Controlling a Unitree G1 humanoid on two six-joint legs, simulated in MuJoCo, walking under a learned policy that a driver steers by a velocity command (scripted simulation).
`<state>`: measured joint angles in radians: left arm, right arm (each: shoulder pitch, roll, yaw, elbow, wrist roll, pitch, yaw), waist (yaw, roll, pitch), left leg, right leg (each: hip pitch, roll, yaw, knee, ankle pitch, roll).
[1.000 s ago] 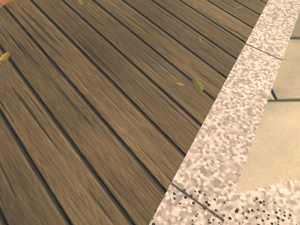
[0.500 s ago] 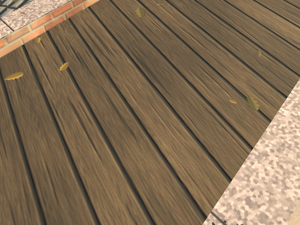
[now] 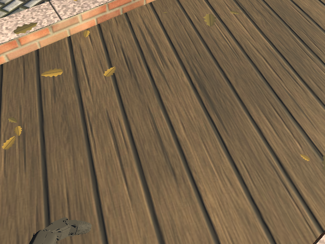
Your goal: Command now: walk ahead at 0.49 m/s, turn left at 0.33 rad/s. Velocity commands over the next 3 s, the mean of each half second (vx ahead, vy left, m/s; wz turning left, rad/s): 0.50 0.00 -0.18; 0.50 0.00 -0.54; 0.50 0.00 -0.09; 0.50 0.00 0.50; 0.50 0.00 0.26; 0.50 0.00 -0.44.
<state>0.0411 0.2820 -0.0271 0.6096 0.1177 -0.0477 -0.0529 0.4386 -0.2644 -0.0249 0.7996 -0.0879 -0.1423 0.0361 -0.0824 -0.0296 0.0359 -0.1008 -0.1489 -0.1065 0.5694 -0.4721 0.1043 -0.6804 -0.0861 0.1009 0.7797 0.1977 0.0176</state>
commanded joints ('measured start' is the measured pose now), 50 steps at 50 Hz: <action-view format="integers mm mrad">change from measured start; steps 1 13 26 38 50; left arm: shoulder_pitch -324 382 344 252 -45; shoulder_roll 98 182 108 53 32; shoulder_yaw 32 135 129 122 101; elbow -134 92 125 25 -64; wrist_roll -122 -119 -162 -138 -138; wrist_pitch -94 -27 -15 18 11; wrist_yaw -6 37 80 54 1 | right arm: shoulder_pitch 118 -114 -404 -225 -133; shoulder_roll -119 -120 -54 -73 -191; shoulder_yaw -50 -30 -35 -67 -104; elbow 23 -54 -206 -144 -32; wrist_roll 193 153 98 79 110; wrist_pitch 21 6 39 31 47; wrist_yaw -57 -40 -56 -31 -50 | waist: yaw -138 198 116 75 8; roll -75 18 -53 161 110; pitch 103 -267 -53 -26 23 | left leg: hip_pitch -25 -937 -290 -59 82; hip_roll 244 195 143 395 434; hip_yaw -281 -21 17 -136 179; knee -91 998 -1 -378 -374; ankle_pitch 102 94 482 302 484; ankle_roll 95 -89 -173 66 24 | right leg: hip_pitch -68 1036 321 -63 3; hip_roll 46 -292 -5 6 13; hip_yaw -61 650 272 2 -104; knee -276 -476 -437 393 -101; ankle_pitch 241 -556 -379 -467 -245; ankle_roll -31 -381 -231 -32 -54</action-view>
